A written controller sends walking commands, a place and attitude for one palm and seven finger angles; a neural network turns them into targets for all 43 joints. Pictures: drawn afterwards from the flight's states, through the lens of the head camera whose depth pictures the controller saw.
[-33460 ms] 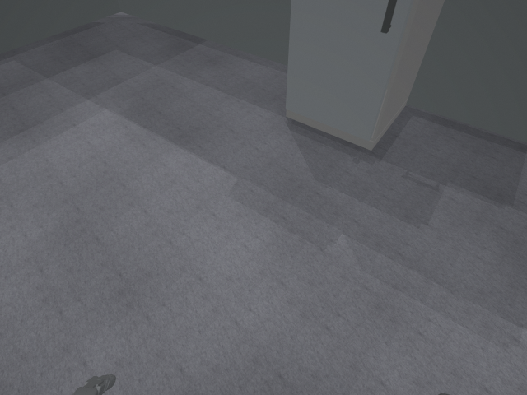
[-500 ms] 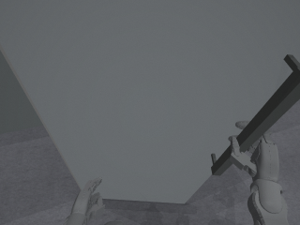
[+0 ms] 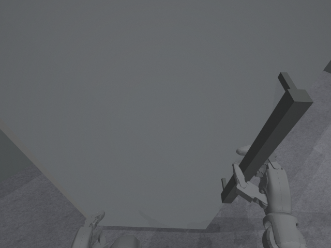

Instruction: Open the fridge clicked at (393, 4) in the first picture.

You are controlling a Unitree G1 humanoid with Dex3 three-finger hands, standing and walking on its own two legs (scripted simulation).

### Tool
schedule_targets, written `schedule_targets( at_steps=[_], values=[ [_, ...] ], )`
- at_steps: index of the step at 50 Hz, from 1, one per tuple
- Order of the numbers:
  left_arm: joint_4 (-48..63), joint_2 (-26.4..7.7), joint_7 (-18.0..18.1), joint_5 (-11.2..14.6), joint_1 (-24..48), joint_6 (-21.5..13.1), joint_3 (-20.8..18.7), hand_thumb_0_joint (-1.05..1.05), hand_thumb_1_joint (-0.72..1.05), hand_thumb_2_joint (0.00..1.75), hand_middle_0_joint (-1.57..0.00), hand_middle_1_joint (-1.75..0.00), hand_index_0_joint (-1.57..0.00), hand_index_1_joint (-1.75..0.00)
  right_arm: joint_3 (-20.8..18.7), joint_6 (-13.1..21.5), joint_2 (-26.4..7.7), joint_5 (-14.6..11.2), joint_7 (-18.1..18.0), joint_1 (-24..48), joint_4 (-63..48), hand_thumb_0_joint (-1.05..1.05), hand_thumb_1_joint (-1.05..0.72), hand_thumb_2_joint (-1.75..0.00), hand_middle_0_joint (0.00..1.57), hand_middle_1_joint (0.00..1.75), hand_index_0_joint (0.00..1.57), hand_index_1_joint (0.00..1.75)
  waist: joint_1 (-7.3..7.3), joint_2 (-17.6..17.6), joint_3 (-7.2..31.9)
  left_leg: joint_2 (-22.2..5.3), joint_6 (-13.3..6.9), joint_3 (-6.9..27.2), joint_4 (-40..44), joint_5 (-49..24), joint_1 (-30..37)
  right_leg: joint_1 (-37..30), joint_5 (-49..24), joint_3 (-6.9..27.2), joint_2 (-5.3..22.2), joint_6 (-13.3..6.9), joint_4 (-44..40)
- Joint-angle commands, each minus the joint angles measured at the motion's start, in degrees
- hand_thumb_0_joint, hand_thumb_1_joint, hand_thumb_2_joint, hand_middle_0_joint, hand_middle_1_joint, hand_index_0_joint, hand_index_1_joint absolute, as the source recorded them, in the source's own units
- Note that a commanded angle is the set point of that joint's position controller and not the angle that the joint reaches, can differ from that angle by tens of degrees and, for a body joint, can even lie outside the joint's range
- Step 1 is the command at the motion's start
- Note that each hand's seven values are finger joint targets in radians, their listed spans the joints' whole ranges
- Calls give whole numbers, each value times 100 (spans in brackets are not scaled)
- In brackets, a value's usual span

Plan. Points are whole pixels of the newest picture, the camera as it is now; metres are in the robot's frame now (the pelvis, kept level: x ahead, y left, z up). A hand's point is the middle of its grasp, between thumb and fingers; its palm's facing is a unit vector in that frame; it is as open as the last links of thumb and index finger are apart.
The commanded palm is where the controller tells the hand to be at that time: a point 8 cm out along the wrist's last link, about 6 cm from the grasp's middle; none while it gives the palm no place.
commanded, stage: walk backward, drawing the door open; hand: right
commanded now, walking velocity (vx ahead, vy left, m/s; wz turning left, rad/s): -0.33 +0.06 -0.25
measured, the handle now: (247, 155) +0.30 -0.15 +0.11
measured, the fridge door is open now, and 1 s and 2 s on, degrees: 45 80 71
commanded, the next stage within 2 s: stop walking and hold the door back in 0.74 s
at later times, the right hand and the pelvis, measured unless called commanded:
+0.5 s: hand out of the picture +0.09 -0.08 +0.09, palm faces +0.42 +0.88 -0.20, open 6.5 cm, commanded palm +0.03 -0.12 +0.08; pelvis -0.10 +0.14 -0.02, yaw -16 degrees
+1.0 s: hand out of the picture -0.03 +0.00 +0.09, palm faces +0.71 +0.62 -0.33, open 6.5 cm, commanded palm -0.06 -0.05 +0.08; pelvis -0.13 +0.31 +0.00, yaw -34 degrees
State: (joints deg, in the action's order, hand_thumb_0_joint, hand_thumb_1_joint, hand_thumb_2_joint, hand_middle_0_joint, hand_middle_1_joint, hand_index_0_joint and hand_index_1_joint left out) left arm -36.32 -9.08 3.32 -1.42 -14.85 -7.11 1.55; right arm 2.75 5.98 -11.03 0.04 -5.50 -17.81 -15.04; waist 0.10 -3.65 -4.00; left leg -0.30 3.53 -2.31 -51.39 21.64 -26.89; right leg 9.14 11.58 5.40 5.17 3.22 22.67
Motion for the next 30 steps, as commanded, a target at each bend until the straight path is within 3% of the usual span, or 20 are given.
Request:
schedule_targets(
  at_steps=[1, 3, 4, 5, 6, 7, 8, 9, 11, 16, 19, 21, 22, 23, 24, 25, 26, 27, 28, 30],
  values=[
    [847, -815, 105, 52, 836, -324, -322, 0, 90, 90, -20, -30, -20, -30, -522, 583, -428, -60, -175, 642, -1624, 0, -90, -90, 45, 140, 45, 140, 17, -1234, 970, 232, 14, -164, 1354, 80, 774, -120, -2076, 651, 798, -949, -327],
    [883, -734, 94, 61, 982, -325, -294, 0, 90, 90, -20, -30, -20, -30, -689, 654, -520, -63, -172, 459, -1733, 0, -90, -90, 45, 140, 45, 140, 129, -862, 987, 180, 31, -199, 2748, -965, 1560, 292, -1450, 464, 511, -728, 172],
    [896, -648, 82, 87, 982, -308, -284, 0, 90, 90, -20, -30, -20, -30, -874, 686, -777, -30, -176, 425, -1824, 0, -90, -90, 45, 140, 45, 140, 130, -139, 1046, -22, 43, -87, 3386, -1644, 1807, 391, -754, 151, 100, -491, 627],
    [936, -499, 70, 113, 1036, -241, -273, 0, 90, 90, -20, -30, -20, -30, -1079, 670, -1064, -4, -173, 375, -1849, 0, -90, -90, 45, 140, 45, 140, 99, 1280, 1060, -850, -242, 515, 3468, -2661, 2131, 1083, 983, -428, -501, -218, 1512],
    [1058, -441, 100, 98, 1324, -206, -307, 0, 90, 90, -20, -30, -20, -30, -1518, 605, -1479, -25, -174, 320, -1895, 0, -90, -90, 45, 140, 45, 140, 240, 2481, 1173, -1987, -819, 1871, 3590, -3233, 1680, 1767, 2359, -412, -966, -155, 3262],
    [913, -438, 121, 36, 1332, -241, -326, 0, 90, 90, -20, -30, -20, -30, -1643, 481, -1352, -46, -181, 40, -1652, 0, -90, -90, 45, 140, 45, 140, 353, 2116, 1352, -2326, -979, 1958, 3801, -2491, 1199, 1671, 2402, 20, -987, -206, 4370],
    [767, -560, 145, 90, 967, -139, -483, 0, 90, 90, -20, -30, -20, -30, -1449, 402, -999, -114, -124, -317, -1236, 0, -90, -90, 45, 140, 45, 140, 157, 2305, 1535, -2047, -664, 1650, 3767, -1437, 1317, 1601, 2124, 104, -873, -181, 4888],
    [793, -487, 131, 77, 1043, -47, -432, 0, 90, 90, -20, -30, -20, -30, -1304, 431, -893, -51, -57, -77, -1458, 0, -90, -90, 45, 140, 45, 140, 60, 1987, 1545, -1746, -683, 1212, 3558, -1672, 1648, 1937, 1831, -158, -803, -64, 5141],
    [768, -362, 194, 5, 1151, -44, -291, 0, 90, 90, -20, -30, -20, -30, -1337, 578, -815, -42, -95, 86, -1431, 0, -90, -90, 45, 140, 45, 140, 20, 1364, 1668, -1555, -959, 369, 3282, -2549, 2180, 2106, 1707, -513, -752, 80, 4939],
    [1027, -521, 301, 3, 1078, 6, -312, 0, 90, 90, -20, -30, -20, -30, -1168, 484, -790, -77, -150, 18, -1556, 0, -90, -90, 45, 140, 45, 140, 162, 1395, 1414, -1710, -1074, 388, 3981, -1309, 2025, 1355, 2121, -1104, -819, -156, 3291],
    [1119, -561, 276, 13, 812, 9, -305, 0, 90, 90, -20, -30, -20, -30, -1110, 446, -775, -31, -177, 88, -1761, 0, -90, -90, 45, 140, 45, 140, 136, 1337, 1350, -1769, -1057, 277, 4160, -990, 2003, 877, 2092, -1161, -673, -309, 1931],
    [1116, -596, 231, 16, 529, -25, -279, 0, 90, 90, -20, -30, -20, -30, -1070, 491, -777, -2, -159, 29, -1869, 0, -90, -90, 45, 140, 45, 140, -34, 828, 1350, -1445, -752, -106, 3892, -947, 1809, 300, 1473, -1262, -659, -359, 489],
    [1132, -661, 231, 38, 411, 4, -282, 0, 90, 90, -20, -30, -20, -30, -1025, 523, -854, -20, -160, 75, -1980, 0, -90, -90, 45, 140, 45, 140, -157, 159, 1331, -1134, -486, -452, 3350, -889, 1704, -89, 774, -1226, -609, -340, -538],
    [1252, -745, 214, 26, 310, -6, -292, 0, 90, 90, -20, -30, -20, -30, -930, 628, -843, -9, -133, 93, -2051, 0, -90, -90, 45, 140, 45, 140, -307, -718, 1054, -649, -84, -623, 2144, -588, 1024, -397, 455, -187, 34, -568, -1424],
    [1442, -911, 170, -82, 500, -55, -333, 0, 90, 90, -20, -30, -20, -30, -925, 745, -869, 97, -144, 53, -2137, 0, -90, -90, 45, 140, 45, 140, -109, -1963, 845, -216, 88, -344, 239, 499, -119, -256, -388, 2244, 1741, -1209, -1533],
    [1261, -809, 144, -155, 501, -147, -313, 0, 90, 90, -20, -30, -20, -30, -993, 798, -989, 259, -158, -23, -1991, 0, -90, -90, 45, 140, 45, 140, 15, -1335, 835, -243, 94, 491, -1350, 473, -419, 84, -1071, 3368, 2777, -1906, -1525],
    [1174, -869, 113, -131, 740, -166, -377, 0, 90, 90, -20, -30, -20, -30, -1094, 838, -1049, 278, -97, 250, -2127, 0, -90, -90, 45, 140, 45, 140, 63, -636, 732, -152, 5, 817, -1829, 140, -537, 284, -1034, 3003, 2711, -1901, -1558],
    [1150, -759, 94, -140, 726, -187, -434, 0, 90, 90, -20, -30, -20, -30, -1209, 852, -1123, 263, -27, 408, -2368, 0, -90, -90, 45, 140, 45, 140, -15, -610, 695, -180, -42, 734, -1579, 176, -687, 228, -1031, 2664, 2306, -1654, -1427],
    [1036, -903, 85, -101, 836, -209, -451, 0, 90, 90, -20, -30, -20, -30, -998, 815, -857, 265, -5, 255, -2119, 0, -90, -90, 45, 140, 45, 140, 38, -583, 272, -263, -35, 592, -1329, -34, -976, 23, -1379, 1813, 1790, -1432, -1038],
    [858, -942, 45, -57, 643, -291, -441, 0, 90, 90, -20, -30, -20, -30, -673, 615, -508, 201, -21, 66, -1688, 0, -90, -90, 45, 140, 45, 140, 98, -762, 400, -12, 14, 177, -813, -130, -656, -356, -1775, 757, 1021, -957, -613]
  ],
)
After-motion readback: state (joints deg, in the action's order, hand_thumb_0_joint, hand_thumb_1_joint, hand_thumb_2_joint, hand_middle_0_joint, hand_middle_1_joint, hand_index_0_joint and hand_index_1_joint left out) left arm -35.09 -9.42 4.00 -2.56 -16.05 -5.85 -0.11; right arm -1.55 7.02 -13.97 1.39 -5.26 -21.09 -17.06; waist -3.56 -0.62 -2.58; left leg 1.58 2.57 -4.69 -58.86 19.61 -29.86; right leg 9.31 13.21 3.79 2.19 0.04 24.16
